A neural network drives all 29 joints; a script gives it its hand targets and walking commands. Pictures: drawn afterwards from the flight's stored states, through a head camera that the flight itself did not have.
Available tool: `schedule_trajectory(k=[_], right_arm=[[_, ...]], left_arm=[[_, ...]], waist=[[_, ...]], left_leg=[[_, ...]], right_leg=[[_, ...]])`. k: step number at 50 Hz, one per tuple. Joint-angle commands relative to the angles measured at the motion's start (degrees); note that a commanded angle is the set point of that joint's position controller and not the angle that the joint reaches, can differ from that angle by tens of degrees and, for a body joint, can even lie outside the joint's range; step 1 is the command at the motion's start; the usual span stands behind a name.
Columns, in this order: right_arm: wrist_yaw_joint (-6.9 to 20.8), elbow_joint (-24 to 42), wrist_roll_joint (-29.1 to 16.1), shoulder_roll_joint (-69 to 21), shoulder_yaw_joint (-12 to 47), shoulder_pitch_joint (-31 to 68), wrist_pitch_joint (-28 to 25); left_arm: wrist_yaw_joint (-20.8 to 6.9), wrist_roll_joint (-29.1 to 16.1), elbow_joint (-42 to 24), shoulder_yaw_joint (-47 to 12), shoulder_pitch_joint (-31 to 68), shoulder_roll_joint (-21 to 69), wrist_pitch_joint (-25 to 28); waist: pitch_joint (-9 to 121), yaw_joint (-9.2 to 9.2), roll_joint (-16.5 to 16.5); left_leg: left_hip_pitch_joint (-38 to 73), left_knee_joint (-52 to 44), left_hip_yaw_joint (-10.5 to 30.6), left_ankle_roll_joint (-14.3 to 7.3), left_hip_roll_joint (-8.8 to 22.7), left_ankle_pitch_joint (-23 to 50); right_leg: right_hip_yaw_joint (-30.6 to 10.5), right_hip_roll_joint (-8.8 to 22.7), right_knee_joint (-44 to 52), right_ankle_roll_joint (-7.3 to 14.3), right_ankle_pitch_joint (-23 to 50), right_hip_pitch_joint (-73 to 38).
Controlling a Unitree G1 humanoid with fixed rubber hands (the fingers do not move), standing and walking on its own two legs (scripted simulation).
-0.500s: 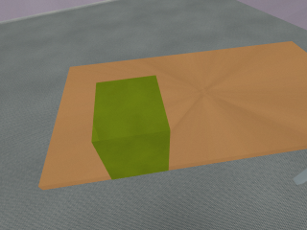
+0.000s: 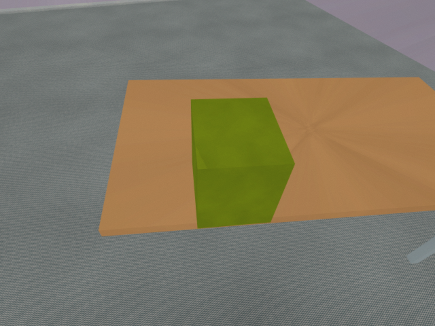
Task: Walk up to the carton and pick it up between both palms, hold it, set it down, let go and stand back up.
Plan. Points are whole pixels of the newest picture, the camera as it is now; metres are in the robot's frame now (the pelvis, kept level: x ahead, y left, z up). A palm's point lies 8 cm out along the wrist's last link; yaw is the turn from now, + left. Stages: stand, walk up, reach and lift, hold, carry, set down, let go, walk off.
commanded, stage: walk up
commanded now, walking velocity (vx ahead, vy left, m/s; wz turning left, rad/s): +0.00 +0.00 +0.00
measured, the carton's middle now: (232, 163) +0.51 -0.02 -0.04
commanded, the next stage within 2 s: none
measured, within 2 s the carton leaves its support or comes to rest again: neither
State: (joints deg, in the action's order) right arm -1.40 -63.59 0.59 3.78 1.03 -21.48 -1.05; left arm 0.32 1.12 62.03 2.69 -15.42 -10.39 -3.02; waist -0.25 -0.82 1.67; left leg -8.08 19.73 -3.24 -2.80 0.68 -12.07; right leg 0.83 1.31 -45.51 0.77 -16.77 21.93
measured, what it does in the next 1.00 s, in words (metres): steps on the spot: right foot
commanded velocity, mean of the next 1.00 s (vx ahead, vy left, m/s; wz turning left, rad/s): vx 0.01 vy -0.01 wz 0.01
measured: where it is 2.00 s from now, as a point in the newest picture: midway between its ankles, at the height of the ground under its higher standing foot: outside the picture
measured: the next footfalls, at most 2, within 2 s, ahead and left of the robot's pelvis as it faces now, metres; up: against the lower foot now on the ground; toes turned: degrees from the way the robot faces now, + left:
right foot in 0.20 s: -0.01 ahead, -0.12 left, +0.00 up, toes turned -2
right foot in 1.26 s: +0.05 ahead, -0.19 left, +0.00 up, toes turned -7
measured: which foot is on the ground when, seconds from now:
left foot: down 0.00-1.00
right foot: up 0.00-0.18, down 0.20-1.00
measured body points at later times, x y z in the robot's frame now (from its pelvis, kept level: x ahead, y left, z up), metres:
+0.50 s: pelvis -0.02 -0.01 -0.01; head -0.02 -0.01 +0.44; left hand -0.06 +0.17 -0.17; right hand -0.06 -0.21 -0.17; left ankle -0.02 +0.07 -0.75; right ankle -0.05 -0.12 -0.75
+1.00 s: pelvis -0.03 -0.03 -0.01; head -0.02 -0.03 +0.44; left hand -0.07 +0.16 -0.17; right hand -0.07 -0.22 -0.17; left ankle -0.02 +0.07 -0.75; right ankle -0.05 -0.12 -0.75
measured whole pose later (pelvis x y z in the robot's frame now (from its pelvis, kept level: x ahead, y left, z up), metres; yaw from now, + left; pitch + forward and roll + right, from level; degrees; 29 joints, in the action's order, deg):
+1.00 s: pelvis -0.03 -0.03 -0.01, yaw +0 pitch -1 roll +0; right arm -1.9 -68.2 0.4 4.6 0.4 -19.4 -0.9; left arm 2.2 0.4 66.8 -1.0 -21.2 -4.1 1.7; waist -1.2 0.5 -0.5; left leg -10.3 22.4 -3.2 -1.2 0.0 -11.2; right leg 2.1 -2.0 -21.3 2.5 -13.2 7.2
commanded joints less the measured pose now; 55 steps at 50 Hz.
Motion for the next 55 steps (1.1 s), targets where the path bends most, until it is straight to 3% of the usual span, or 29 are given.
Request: schedule_trajectory(k=[1,4,7,9,10,11,12,13,14,25,49,50,51,52,53,54,55], right_arm=[[-0.93,1.47,-0.05,6.89,-0.43,-1.70,-2.55],[-1.40,0.10,0.51,6.77,-0.36,-4.71,-2.07],[-1.74,-0.42,0.72,6.41,-0.59,-5.14,-1.57],[-1.44,-0.55,0.04,6.31,-0.90,-4.34,-1.42],[-1.17,-0.59,-0.29,6.28,-1.09,-4.74,-1.48],[-0.96,-0.61,-0.46,6.41,-1.29,-4.65,-1.38],[-0.67,-0.80,-0.69,4.95,-1.34,-5.18,-1.16],[-0.73,-1.20,-0.47,3.90,-1.06,-4.40,-0.91],[-0.82,-1.32,-0.23,4.96,-1.39,-3.45,-0.61],[-0.43,-3.00,-0.15,4.72,-1.65,-2.79,-0.16],[-0.75,-4.63,-0.20,4.52,-1.10,-3.63,-0.18],[-0.51,-2.85,1.32,11.66,-3.61,-8.17,0.01],[-0.77,-4.42,1.24,16.54,-5.21,-13.15,1.07],[-1.05,-4.78,1.17,17.02,-5.83,-12.79,1.68],[-1.03,-4.30,1.65,14.63,-5.71,-11.08,1.38],[-1.10,-5.13,-0.28,8.14,-4.16,-9.15,1.08],[-1.30,-4.28,-0.05,6.22,-3.75,-4.63,0.96]], left_arm=[[0.54,-1.11,1.76,-0.17,-4.47,-1.08,0.91],[1.83,-1.69,1.22,-0.79,-1.24,-0.88,1.58],[2.42,-1.91,2.90,-1.61,-3.44,-0.26,2.26],[2.59,-1.52,4.95,-2.19,-6.98,0.40,2.82],[2.57,-1.17,5.57,-2.18,-8.14,-0.35,2.92],[2.43,-0.68,5.77,-2.29,-9.03,-0.75,2.93],[2.25,-0.55,6.34,-2.50,-8.42,-0.58,2.87],[1.97,-0.55,6.47,-2.81,-7.44,0.75,2.91],[1.83,-0.40,6.46,-3.27,-8.24,2.28,3.16],[2.20,-0.75,5.28,-3.20,-8.99,1.31,4.77],[2.08,-0.70,4.75,-3.10,-11.56,2.45,5.03],[1.76,-1.10,5.58,0.16,-12.62,-6.03,3.84],[1.07,0.08,3.08,0.27,-7.86,-4.78,2.96],[0.15,1.92,0.64,-0.66,-5.93,-0.54,2.80],[-0.24,2.53,-0.76,-1.20,-3.77,1.79,3.11],[-0.70,1.14,-3.09,-2.30,-1.94,5.17,4.73],[-1.23,0.60,-2.04,-1.47,-5.29,3.59,5.58]], waist=[[-0.48,-1.08,-8.26],[-0.06,1.15,-10.28],[0.35,1.22,-9.31],[0.90,-0.01,-6.34],[1.31,0.39,-4.86],[0.14,0.64,-3.77],[-4.28,2.00,0.30],[-7.82,1.51,3.50],[-9.14,0.81,2.87],[-6.05,1.58,-1.98],[-5.95,1.25,-1.38],[-0.38,4.64,5.32],[-5.39,6.82,-2.99],[-10.17,7.21,-12.08],[-13.30,6.74,-12.27],[-10.78,3.23,-17.98],[-7.00,0.17,-16.17]], left_leg=[[5.84,-7.14,8.37,1.90,9.65,15.33],[8.08,-4.36,10.34,-1.34,10.54,21.11],[9.96,-2.10,11.28,-3.92,11.11,23.70],[4.94,-1.24,10.34,-3.29,9.64,21.12],[1.60,-2.18,10.17,-2.53,8.66,16.22],[-2.05,-3.68,10.18,-2.00,7.72,8.46],[-4.39,-5.78,8.77,-1.57,5.61,3.24],[-3.60,-5.31,7.36,-1.19,4.70,2.63],[-2.40,-3.73,6.99,-1.20,4.54,3.27],[-0.68,-2.25,6.12,-0.21,4.26,3.20],[-2.53,-0.99,5.89,0.65,4.86,3.49],[1.37,-0.38,13.46,-2.62,10.93,-27.58],[1.35,-8.52,26.44,-5.83,18.04,-44.52],[-2.45,-15.64,36.22,-8.57,26.07,-47.43],[-3.84,-16.83,36.02,-9.03,26.83,-39.90],[-9.11,-17.57,22.64,-5.20,16.88,-28.41],[-11.43,-15.96,14.97,-1.51,12.03,-20.70]], right_leg=[[-0.14,0.13,3.44,-1.22,0.06,0.56],[-0.34,-0.13,11.95,-1.28,-4.50,-1.94],[-1.26,0.72,21.54,-0.86,-1.43,-5.25],[-2.06,2.47,27.12,-0.67,10.25,-14.39],[-2.73,3.57,25.73,-0.49,12.17,-18.06],[-3.78,4.69,25.29,-0.04,11.51,-19.34],[-3.74,4.73,24.62,0.50,10.30,-16.47],[-3.75,4.21,25.95,0.62,8.54,-11.96],[-3.90,4.31,27.32,0.62,8.33,-9.98],[-5.01,4.53,29.14,1.82,6.32,-9.84],[-5.44,3.90,29.42,2.58,6.21,-9.88],[0.27,0.05,21.21,1.08,-20.63,-5.83],[3.92,-2.72,11.04,-0.41,-22.72,5.24],[4.79,-0.63,-1.60,-0.97,-13.16,9.54],[2.38,2.16,-5.28,-1.44,-8.75,12.48],[1.96,2.58,-2.76,-1.54,-8.74,4.73],[3.04,1.49,-3.62,-2.36,-7.63,-1.31]])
